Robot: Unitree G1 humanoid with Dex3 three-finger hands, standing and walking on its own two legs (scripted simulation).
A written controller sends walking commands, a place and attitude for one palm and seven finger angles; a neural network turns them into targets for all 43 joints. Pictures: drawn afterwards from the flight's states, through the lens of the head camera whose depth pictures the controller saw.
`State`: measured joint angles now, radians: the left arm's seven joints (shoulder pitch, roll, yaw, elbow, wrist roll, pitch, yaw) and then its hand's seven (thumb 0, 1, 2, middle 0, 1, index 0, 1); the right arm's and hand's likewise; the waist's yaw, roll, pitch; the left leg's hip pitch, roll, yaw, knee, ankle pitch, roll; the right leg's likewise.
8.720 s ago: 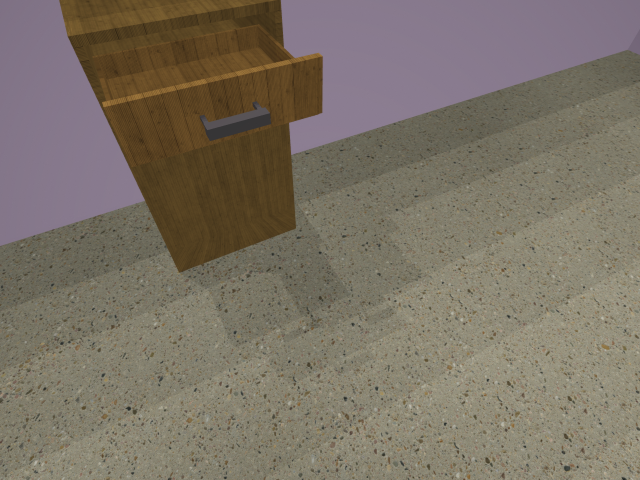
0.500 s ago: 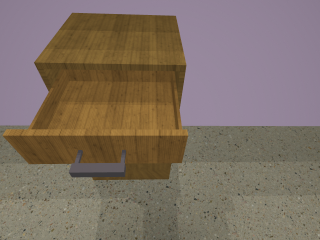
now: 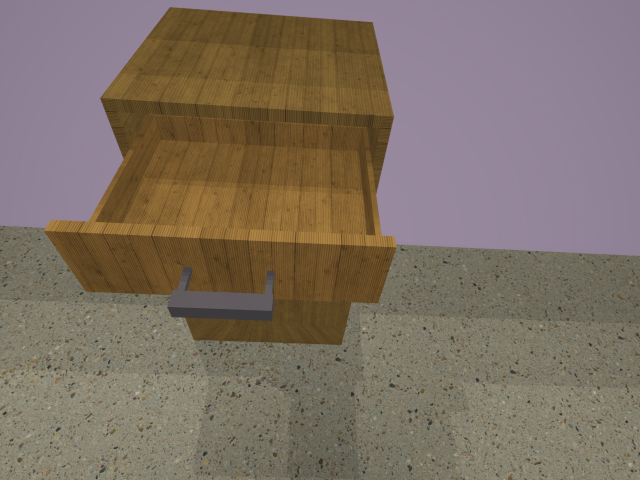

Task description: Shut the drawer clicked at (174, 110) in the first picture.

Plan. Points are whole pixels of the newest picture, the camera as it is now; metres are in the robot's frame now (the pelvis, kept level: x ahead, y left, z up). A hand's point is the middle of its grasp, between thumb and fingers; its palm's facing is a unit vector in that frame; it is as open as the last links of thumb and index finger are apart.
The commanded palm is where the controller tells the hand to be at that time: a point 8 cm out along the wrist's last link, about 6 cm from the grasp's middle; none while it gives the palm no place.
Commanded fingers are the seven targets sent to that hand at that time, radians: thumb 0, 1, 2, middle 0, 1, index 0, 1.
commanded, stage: come to a stop and stand still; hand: left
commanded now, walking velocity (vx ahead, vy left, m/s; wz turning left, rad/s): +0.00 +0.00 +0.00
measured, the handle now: (225, 290) +0.35 +0.16 +0.02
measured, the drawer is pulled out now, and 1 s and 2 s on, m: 0.28 0.28 0.28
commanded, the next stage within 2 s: look again from close up in 0.64 s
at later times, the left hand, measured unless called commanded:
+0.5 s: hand out of the picture -0.04 +0.14 -0.17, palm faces +0.04 -0.99 -0.16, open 7.4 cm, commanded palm none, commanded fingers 0.00 0.90 0.90 -0.20 -0.30 -0.20 -0.30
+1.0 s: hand out of the picture -0.01 +0.18 -0.17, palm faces +0.02 -0.98 -0.20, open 7.3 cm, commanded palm none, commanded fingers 0.00 0.90 0.90 -0.20 -0.30 -0.20 -0.30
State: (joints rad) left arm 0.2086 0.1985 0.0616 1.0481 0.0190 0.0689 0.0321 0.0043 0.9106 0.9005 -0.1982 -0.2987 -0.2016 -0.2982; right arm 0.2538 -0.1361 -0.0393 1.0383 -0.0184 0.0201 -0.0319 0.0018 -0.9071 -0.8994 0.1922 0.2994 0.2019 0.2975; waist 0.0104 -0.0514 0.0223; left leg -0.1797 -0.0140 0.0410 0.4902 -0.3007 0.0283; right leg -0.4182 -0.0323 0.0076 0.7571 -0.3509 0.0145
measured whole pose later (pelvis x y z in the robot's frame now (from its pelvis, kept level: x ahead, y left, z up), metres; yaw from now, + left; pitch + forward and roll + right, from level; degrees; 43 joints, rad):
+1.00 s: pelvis -0.02 +0.01 +0.00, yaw +0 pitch -1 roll -1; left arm 0.30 0.14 -0.01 1.07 0.01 -0.02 0.04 0.01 0.91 0.90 -0.20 -0.30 -0.20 -0.30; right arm 0.32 -0.15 0.00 1.07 -0.02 -0.01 -0.02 0.01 -0.92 -0.90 0.19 0.30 0.20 0.30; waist -0.01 0.03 0.01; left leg -0.24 -0.01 0.04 0.54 -0.29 0.03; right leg -0.21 0.00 -0.02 0.52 -0.30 0.00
